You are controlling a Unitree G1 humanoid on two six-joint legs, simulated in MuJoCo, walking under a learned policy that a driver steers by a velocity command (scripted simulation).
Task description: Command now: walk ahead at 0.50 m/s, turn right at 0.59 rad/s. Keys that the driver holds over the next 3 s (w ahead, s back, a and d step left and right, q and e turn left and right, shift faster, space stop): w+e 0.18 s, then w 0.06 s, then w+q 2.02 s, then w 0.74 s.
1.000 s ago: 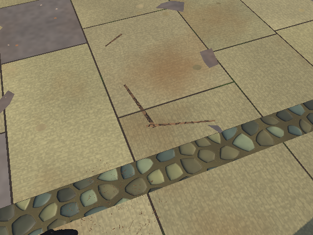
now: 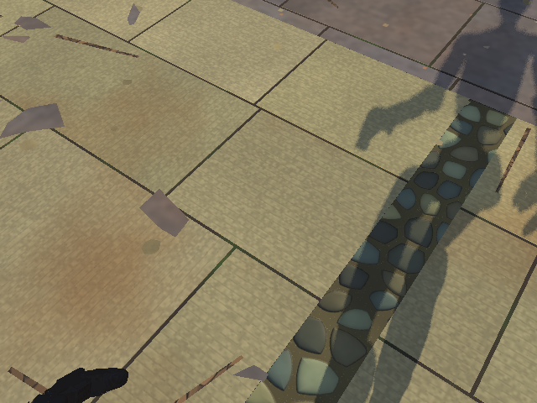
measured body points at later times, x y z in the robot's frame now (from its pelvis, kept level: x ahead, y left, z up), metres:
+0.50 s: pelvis +0.28 -0.01 +0.01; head +0.31 -0.02 +0.46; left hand +0.37 +0.27 -0.10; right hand +0.45 -0.27 -0.09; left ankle +0.47 +0.09 -0.70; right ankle +0.14 -0.10 -0.72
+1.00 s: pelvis +0.58 +0.00 +0.01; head +0.61 +0.02 +0.46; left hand +0.78 +0.26 -0.06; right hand +0.65 -0.29 -0.10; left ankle +0.47 +0.08 -0.72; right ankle +0.76 -0.13 -0.70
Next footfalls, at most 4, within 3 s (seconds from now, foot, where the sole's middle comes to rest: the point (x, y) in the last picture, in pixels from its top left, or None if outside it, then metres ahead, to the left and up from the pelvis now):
0.02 right None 0.18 -0.10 -0.76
0.56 left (232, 380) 0.51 0.08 -0.76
1.06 right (292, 269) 0.80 -0.10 -0.76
1.56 left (165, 230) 0.96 0.26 -0.76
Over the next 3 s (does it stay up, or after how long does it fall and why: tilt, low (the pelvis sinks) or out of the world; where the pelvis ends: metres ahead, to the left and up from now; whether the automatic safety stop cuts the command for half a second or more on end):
stays up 1.37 0.66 0.01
